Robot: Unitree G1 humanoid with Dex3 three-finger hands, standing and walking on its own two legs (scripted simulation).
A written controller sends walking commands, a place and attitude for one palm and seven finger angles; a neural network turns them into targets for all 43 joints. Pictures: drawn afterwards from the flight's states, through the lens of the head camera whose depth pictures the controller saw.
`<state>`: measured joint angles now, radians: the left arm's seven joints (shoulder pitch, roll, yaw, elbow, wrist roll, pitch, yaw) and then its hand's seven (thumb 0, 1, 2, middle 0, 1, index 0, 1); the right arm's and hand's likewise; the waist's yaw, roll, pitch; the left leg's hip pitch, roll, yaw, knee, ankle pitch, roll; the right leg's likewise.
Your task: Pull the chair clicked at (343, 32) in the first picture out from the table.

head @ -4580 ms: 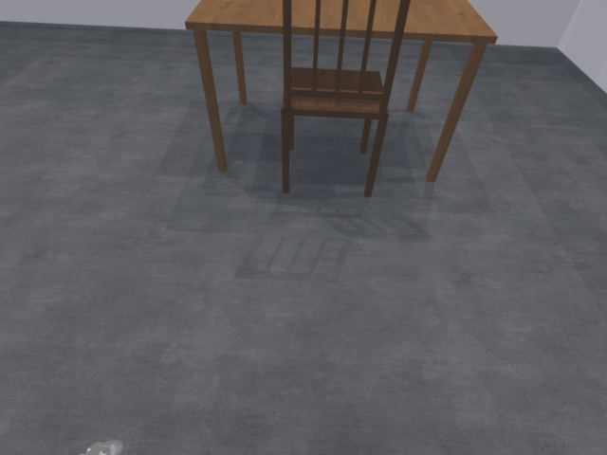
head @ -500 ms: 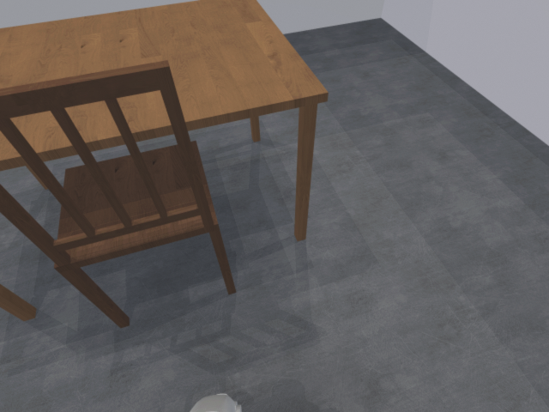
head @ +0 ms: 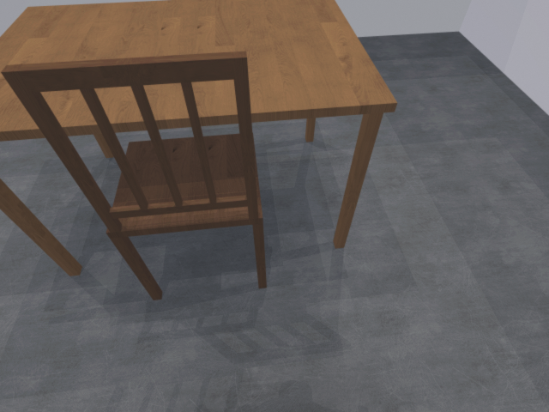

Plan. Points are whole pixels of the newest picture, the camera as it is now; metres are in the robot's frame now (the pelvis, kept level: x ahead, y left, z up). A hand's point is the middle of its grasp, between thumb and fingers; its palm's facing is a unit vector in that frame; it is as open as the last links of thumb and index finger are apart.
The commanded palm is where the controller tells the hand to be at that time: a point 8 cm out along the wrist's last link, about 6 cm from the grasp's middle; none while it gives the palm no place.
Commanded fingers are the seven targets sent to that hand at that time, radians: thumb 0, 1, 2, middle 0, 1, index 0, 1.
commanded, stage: turn to face it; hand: left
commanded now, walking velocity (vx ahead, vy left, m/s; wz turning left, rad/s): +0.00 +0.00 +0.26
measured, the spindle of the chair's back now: (161, 154) +0.63 +0.29 -0.04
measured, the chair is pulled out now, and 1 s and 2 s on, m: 0.00 0.00 0.00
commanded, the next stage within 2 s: take the last steps up to it in 0.06 s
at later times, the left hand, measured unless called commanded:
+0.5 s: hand out of the picture -0.05 +0.17 -0.16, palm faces +0.23 -0.95 -0.21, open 7.4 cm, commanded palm none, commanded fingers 0.00 0.90 0.90 -0.20 -0.30 -0.20 -0.30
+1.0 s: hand (177, 366) +0.22 +0.19 -0.17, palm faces +0.14 -0.97 -0.22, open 7.4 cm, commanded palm none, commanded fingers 0.00 0.90 0.90 -0.20 -0.30 -0.20 -0.30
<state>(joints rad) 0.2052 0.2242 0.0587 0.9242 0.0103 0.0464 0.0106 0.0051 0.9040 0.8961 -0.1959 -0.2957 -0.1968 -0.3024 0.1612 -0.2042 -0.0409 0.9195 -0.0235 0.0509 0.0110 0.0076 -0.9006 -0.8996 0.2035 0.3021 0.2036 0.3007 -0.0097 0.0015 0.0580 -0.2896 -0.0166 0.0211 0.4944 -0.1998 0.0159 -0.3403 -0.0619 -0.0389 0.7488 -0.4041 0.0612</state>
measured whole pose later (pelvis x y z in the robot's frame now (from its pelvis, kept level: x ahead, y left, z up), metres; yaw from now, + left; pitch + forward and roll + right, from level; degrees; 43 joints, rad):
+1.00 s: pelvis +0.16 +0.00 -0.01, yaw +7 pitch -1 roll +1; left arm 0.17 0.16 0.05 1.02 0.02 -0.07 -0.01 0.00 0.91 0.90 -0.19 -0.30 -0.20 -0.30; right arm 0.39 -0.14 -0.03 1.15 -0.01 -0.02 -0.01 0.01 -0.91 -0.90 0.20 0.30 0.20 0.30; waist -0.03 0.03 0.08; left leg -0.13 0.06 0.05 0.85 -0.53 0.01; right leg -0.40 -0.04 -0.13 0.66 -0.23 -0.06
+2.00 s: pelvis +0.20 -0.01 +0.01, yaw +5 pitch -3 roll +0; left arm 0.30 0.12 -0.01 1.14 0.01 0.00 0.03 0.00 0.90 0.90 -0.20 -0.30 -0.20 -0.30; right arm 0.30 -0.16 -0.01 1.17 -0.01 0.04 -0.02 0.01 -0.91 -0.90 0.20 0.30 0.20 0.30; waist -0.02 0.00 0.02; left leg -0.23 0.08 0.05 0.40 -0.13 -0.04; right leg -0.07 0.03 -0.06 0.42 -0.30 -0.05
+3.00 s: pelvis +0.23 +0.02 +0.00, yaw +5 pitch +0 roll -1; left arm 0.33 0.13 -0.01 1.08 0.02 -0.03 0.05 0.00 0.90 0.90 -0.20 -0.30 -0.20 -0.30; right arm 0.26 -0.18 -0.01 1.06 -0.01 -0.01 -0.02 0.01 -0.92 -0.90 0.20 0.30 0.20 0.30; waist -0.01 0.03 0.05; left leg -0.31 0.05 0.05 0.58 -0.27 0.00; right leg -0.10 0.00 -0.05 0.49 -0.39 0.00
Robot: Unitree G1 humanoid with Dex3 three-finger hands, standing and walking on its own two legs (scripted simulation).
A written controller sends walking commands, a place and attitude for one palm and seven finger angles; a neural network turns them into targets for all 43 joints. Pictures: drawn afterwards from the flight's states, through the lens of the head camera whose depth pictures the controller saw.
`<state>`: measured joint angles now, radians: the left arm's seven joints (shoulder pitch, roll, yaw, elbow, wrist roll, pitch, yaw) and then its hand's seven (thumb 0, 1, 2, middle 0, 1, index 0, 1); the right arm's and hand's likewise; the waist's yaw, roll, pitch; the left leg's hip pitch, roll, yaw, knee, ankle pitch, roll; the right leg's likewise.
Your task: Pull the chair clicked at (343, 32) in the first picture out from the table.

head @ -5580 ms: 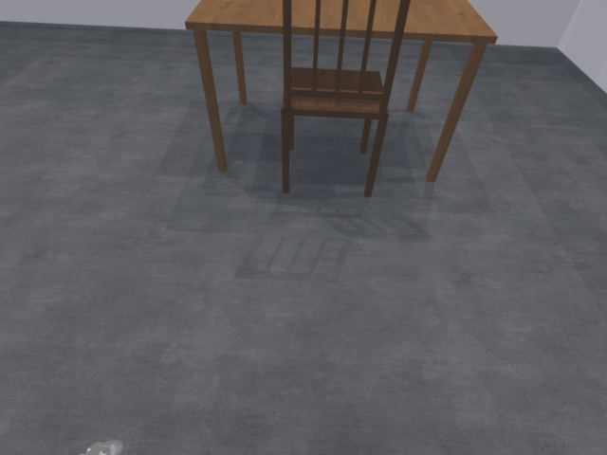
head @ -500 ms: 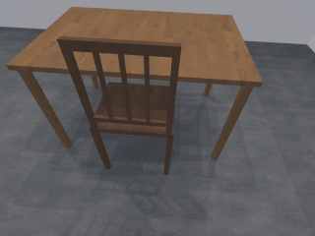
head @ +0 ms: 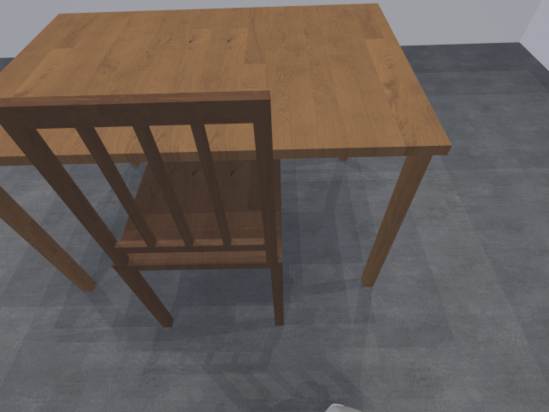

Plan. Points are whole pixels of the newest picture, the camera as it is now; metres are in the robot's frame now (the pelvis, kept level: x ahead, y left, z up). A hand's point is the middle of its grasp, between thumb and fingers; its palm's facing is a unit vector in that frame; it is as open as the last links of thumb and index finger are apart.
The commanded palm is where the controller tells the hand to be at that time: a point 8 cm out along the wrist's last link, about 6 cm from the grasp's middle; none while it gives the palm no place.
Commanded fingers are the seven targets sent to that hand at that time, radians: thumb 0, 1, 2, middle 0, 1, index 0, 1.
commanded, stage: come to a stop and stand still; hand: left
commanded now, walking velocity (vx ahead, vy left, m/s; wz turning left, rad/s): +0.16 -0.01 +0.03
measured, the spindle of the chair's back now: (169, 194) +0.51 +0.23 -0.03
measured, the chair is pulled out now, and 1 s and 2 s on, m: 0.00 0.00 0.00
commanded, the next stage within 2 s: look again from close up in 1.74 s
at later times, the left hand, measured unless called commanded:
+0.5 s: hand out of the picture +0.08 +0.21 -0.16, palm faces +0.04 -0.98 -0.20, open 7.4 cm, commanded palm none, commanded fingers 0.00 0.90 0.90 -0.20 -0.30 -0.20 -0.30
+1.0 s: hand out of the picture +0.03 +0.14 -0.16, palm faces -0.01 -0.99 -0.16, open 7.4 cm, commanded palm none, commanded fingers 0.00 0.90 0.90 -0.20 -0.30 -0.20 -0.30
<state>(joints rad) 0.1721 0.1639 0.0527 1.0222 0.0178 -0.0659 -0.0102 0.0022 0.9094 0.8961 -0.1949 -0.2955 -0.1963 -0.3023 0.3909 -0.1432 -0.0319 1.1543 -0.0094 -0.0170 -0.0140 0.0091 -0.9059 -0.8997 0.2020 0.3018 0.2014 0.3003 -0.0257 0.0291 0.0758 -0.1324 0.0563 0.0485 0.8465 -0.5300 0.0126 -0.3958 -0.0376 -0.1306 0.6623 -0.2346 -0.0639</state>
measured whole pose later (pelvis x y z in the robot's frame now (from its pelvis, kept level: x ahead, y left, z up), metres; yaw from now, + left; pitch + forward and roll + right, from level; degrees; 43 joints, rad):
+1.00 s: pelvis +0.04 -0.02 +0.02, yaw -2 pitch -3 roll +0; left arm 0.30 0.12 -0.01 1.14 0.01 0.00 0.03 0.00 0.90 0.90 -0.20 -0.30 -0.20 -0.30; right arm 0.30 -0.16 -0.01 1.17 -0.01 0.04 -0.02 0.01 -0.91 -0.90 0.20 0.30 0.20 0.30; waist -0.02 0.00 0.02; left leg -0.23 0.08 0.05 0.40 -0.13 -0.04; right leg -0.07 0.03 -0.06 0.42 -0.30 -0.05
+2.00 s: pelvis +0.07 +0.02 +0.01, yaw -2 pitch +0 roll -1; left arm 0.33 0.13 -0.01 1.08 0.02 -0.03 0.05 0.00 0.90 0.90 -0.20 -0.30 -0.20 -0.30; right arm 0.26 -0.18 -0.01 1.06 -0.01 -0.01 -0.02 0.01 -0.92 -0.90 0.20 0.30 0.20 0.30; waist -0.01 0.03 0.05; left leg -0.31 0.05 0.05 0.58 -0.27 0.00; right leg -0.10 0.00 -0.05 0.49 -0.39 0.00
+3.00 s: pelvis +0.02 +0.00 -0.04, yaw -1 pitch +10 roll +1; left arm 0.25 0.18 0.17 0.21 -0.22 -0.49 -0.24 0.00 0.73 0.82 -0.18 -0.27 -0.18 -0.27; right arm 0.15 -0.23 -0.05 0.66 0.01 -0.23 -0.01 0.01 -0.90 -0.90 0.20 0.30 0.20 0.30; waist -0.03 -0.02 -0.14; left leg -0.75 0.04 0.04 0.89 -0.31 -0.02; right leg -0.61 -0.02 -0.04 0.97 -0.53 -0.02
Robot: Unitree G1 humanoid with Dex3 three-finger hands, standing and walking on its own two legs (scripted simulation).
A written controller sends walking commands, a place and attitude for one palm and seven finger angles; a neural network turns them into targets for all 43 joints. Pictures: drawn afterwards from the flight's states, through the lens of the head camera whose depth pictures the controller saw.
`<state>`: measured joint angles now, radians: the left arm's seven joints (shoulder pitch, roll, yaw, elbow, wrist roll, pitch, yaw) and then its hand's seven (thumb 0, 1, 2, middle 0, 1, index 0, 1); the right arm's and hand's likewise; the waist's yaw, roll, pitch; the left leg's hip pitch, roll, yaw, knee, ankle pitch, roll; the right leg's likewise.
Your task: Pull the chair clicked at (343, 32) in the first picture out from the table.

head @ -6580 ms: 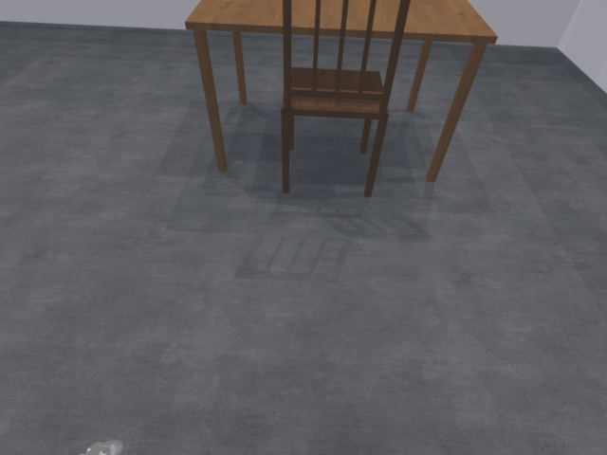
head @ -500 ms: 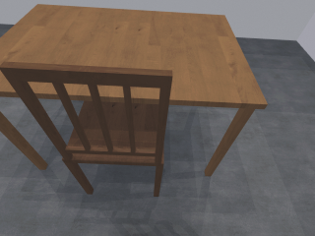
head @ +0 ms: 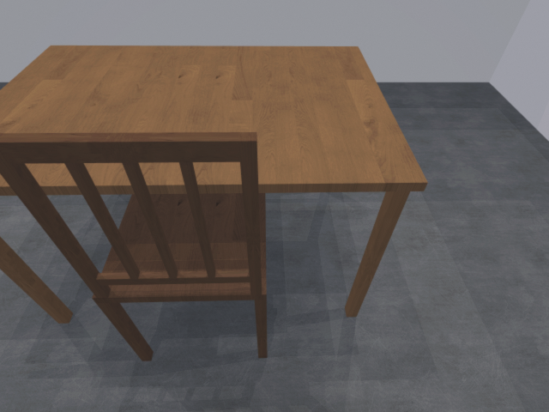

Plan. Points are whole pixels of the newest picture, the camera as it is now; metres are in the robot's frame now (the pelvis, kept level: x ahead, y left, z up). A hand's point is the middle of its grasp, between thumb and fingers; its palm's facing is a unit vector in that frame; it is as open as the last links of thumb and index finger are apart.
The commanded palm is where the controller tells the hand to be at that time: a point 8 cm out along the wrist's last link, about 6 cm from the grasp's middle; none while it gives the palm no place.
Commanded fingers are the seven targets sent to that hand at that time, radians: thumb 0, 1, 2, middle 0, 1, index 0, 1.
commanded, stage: come to a stop and stand still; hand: left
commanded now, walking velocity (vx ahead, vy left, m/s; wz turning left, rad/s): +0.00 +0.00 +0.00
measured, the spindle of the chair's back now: (155, 227) +0.46 +0.27 -0.05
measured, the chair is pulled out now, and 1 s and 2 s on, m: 0.00 0.00 0.00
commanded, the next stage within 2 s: look again from close up in 0.74 s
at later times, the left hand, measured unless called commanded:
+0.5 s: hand out of the picture +0.01 +0.17 -0.18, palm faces +0.05 -0.98 -0.17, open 7.4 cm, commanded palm none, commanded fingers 0.00 0.90 0.90 -0.20 -0.30 -0.20 -0.30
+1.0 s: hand out of the picture +0.02 +0.20 -0.18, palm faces +0.00 -0.98 -0.19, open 7.4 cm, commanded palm none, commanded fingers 0.00 0.90 0.90 -0.20 -0.30 -0.20 -0.30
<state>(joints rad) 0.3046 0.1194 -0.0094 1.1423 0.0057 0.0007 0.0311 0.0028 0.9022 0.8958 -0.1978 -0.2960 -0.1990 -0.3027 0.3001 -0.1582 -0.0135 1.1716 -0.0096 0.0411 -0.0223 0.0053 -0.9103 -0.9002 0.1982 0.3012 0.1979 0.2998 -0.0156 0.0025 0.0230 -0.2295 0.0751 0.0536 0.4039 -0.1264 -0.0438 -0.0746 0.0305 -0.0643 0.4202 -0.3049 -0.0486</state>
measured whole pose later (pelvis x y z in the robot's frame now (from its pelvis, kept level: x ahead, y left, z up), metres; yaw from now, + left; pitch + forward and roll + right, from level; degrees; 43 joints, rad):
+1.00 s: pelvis +0.03 +0.03 -0.01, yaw +0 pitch +0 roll -1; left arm 0.33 0.13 -0.01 1.08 0.02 -0.03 0.05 0.00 0.90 0.90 -0.20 -0.30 -0.20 -0.30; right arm 0.26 -0.18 -0.01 1.06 -0.01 -0.01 -0.02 0.01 -0.92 -0.90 0.20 0.30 0.20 0.30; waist -0.01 0.03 0.05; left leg -0.31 0.05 0.05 0.58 -0.27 0.00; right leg -0.10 0.00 -0.05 0.49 -0.39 0.00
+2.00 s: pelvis -0.01 +0.02 -0.06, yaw +0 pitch +10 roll +1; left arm 0.25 0.18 0.17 0.21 -0.22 -0.49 -0.24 0.00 0.73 0.82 -0.18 -0.27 -0.18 -0.27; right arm 0.15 -0.23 -0.05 0.66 0.01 -0.23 -0.01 0.01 -0.90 -0.90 0.20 0.30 0.20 0.30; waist -0.03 -0.02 -0.14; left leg -0.75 0.04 0.04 0.89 -0.31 -0.02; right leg -0.61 -0.02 -0.04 0.97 -0.53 -0.02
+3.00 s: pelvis -0.02 +0.05 -0.09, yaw +1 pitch +15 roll -4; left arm 0.32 0.24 0.19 0.01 -0.24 -0.39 -0.20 -0.01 -0.42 0.33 -0.07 -0.09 -0.07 -0.10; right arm 0.17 -0.21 0.01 0.54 0.01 -0.20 -0.04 0.01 -0.90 -0.90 0.20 0.30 0.20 0.30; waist 0.00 0.04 -0.15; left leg -1.00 0.04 -0.01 1.15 -0.41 0.03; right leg -0.78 -0.01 -0.08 1.12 -0.59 0.02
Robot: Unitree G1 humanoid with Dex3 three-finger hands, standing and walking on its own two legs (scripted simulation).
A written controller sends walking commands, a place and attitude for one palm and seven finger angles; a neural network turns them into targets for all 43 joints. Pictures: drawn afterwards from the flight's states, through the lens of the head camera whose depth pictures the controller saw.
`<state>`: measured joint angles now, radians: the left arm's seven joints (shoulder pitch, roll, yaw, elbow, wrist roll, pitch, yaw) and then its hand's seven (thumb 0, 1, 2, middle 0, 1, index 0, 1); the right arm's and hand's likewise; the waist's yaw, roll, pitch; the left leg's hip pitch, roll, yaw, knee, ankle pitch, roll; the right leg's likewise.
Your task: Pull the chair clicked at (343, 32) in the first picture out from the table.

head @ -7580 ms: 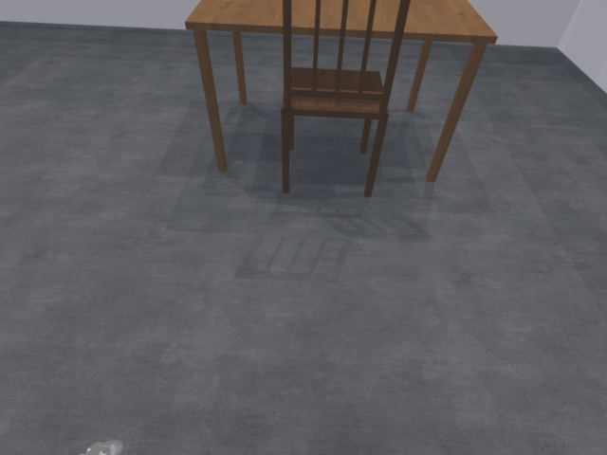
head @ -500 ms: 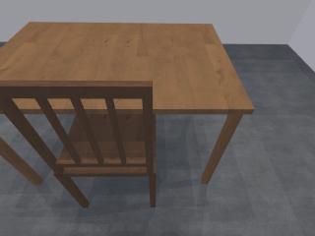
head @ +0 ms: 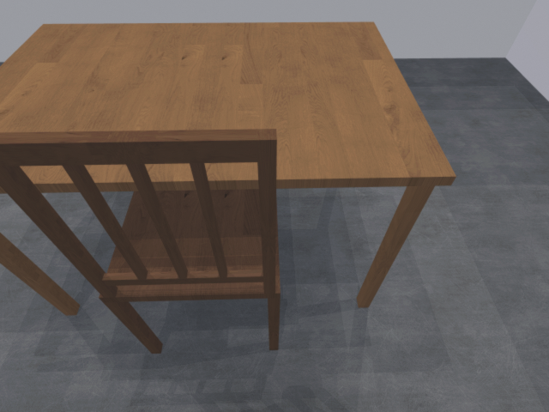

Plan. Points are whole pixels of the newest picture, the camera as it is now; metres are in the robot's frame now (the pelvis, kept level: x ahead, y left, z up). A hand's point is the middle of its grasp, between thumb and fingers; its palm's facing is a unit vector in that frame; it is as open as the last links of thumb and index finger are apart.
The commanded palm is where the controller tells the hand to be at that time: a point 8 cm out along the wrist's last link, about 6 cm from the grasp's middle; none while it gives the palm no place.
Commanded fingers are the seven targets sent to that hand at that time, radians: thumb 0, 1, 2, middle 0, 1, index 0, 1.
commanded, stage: look again from close up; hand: left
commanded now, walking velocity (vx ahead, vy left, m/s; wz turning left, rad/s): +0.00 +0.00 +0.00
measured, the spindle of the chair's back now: (163, 229) +0.43 +0.23 -0.04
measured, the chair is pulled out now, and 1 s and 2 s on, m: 0.00 0.00 0.00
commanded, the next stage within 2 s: raise the hand toward the chair's back in 0.58 s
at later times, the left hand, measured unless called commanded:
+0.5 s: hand out of the picture +0.02 +0.20 -0.17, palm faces -0.01 -0.98 -0.20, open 7.4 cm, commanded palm none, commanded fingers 0.00 0.90 0.90 -0.20 -0.30 -0.20 -0.30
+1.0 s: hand (162, 357) +0.19 +0.17 +0.00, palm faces +0.03 -1.00 -0.03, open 8.4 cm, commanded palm +0.11 +0.23 -0.06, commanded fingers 0.00 0.50 0.73 -0.16 -0.24 -0.16 -0.24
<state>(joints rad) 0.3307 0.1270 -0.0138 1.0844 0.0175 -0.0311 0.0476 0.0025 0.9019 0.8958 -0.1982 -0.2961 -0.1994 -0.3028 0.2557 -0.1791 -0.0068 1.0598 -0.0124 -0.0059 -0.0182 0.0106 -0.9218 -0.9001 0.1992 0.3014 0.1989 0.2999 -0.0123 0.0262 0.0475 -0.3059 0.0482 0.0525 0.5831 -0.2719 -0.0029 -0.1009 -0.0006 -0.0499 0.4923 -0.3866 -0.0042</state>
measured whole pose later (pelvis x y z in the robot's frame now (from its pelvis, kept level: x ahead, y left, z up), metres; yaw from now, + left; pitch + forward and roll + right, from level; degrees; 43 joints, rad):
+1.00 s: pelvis -0.05 -0.02 -0.05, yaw +1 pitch +10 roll +1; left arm 0.25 0.18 0.17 0.21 -0.22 -0.49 -0.24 0.00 0.73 0.82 -0.18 -0.27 -0.18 -0.27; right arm 0.15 -0.23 -0.05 0.66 0.01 -0.23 -0.01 0.01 -0.90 -0.90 0.20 0.30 0.20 0.30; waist -0.03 -0.02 -0.14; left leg -0.75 0.04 0.04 0.89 -0.31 -0.02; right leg -0.61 -0.02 -0.04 0.97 -0.53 -0.02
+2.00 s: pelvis -0.06 +0.02 -0.08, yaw +1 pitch +15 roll -4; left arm 0.32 0.24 0.19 0.01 -0.24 -0.39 -0.20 -0.01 -0.42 0.33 -0.07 -0.09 -0.07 -0.10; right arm 0.17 -0.21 0.01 0.54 0.01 -0.20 -0.04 0.01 -0.90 -0.90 0.20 0.30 0.20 0.30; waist 0.00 0.04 -0.15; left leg -1.00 0.04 -0.01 1.15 -0.41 0.03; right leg -0.78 -0.01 -0.08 1.12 -0.59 0.02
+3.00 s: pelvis -0.05 +0.00 -0.08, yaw +1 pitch +14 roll -3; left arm 0.26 0.25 0.22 0.12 -0.27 -0.40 -0.24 -0.01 -0.50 0.30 -0.06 -0.08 -0.06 -0.08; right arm 0.22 -0.24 0.01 0.58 0.02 -0.20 -0.05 0.02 -0.90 -0.90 0.20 0.30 0.20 0.30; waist -0.02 0.05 -0.15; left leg -0.97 0.06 -0.03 1.12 -0.40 0.00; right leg -0.77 0.01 -0.09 1.11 -0.60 -0.01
